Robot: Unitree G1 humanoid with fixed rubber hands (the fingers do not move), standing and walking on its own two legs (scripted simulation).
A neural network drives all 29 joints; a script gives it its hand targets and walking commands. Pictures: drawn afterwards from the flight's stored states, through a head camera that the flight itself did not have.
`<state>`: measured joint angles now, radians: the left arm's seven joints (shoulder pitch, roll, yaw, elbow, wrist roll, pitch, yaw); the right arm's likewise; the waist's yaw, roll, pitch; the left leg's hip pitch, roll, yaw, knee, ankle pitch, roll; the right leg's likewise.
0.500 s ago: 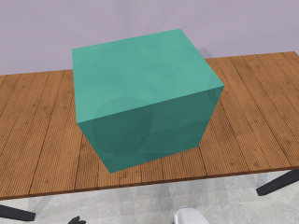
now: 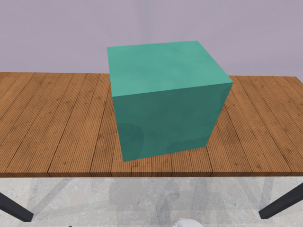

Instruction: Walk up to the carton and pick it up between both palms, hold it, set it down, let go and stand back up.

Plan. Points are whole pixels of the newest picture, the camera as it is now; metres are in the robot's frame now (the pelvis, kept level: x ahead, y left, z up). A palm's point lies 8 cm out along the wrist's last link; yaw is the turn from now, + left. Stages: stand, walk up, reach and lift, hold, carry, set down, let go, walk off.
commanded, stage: walk up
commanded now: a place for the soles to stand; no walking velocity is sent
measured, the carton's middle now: (160, 101) +0.47 -0.02 +0.08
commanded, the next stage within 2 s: reach and lift in 1.34 s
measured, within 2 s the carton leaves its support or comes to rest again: neither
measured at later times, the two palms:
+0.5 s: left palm out of the picture +0.06 +0.24 -0.10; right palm out of the picture +0.06 -0.25 -0.10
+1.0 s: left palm out of the picture +0.09 +0.24 -0.10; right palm out of the picture +0.08 -0.25 -0.11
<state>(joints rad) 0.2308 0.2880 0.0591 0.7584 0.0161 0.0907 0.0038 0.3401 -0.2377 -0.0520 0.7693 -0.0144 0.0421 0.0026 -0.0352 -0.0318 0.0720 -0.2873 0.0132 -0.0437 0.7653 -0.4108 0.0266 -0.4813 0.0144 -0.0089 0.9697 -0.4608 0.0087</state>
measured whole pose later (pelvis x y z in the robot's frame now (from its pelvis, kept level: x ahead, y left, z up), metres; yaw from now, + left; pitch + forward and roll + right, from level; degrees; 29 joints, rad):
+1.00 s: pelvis +0.01 -0.01 +0.01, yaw -3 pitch -2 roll +0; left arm 0.31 0.24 0.00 0.75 0.01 0.01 0.00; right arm 0.29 -0.23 -0.01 0.76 -0.01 0.02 0.00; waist 0.00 0.01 0.04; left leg -0.24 0.01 0.00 0.63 -0.35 -0.01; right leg -0.22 -0.01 0.05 0.64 -0.38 0.02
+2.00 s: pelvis -0.03 -0.04 +0.02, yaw -2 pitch -7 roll +1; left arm 0.23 0.24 0.03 0.41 -0.06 0.23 0.09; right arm 0.22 -0.18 -0.05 0.59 0.03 -0.05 0.07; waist 0.04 -0.06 0.12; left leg -0.11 0.04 -0.02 0.42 -0.18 -0.05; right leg -0.13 0.01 0.03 0.50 -0.25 -0.02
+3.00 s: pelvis +0.04 -0.03 +0.03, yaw -3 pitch -2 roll +0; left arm 0.34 0.10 0.04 0.03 -0.08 0.00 0.13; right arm 0.25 -0.45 0.07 0.33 0.43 -0.25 0.16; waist 0.00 0.01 -0.01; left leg -0.06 0.05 0.01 0.31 -0.23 -0.05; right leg -0.05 0.02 0.05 0.32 -0.25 -0.01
